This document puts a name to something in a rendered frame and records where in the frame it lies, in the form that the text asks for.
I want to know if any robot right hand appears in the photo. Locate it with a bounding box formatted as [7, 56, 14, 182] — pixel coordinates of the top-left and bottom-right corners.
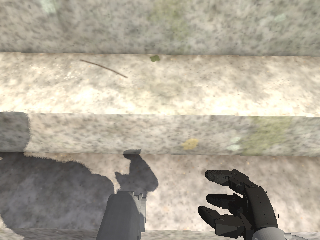
[198, 169, 280, 240]

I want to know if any right robot forearm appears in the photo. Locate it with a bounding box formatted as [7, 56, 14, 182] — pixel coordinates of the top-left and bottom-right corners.
[252, 227, 289, 240]

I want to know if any robot left thigh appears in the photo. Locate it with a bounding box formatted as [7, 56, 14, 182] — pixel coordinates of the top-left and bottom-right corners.
[96, 191, 147, 240]

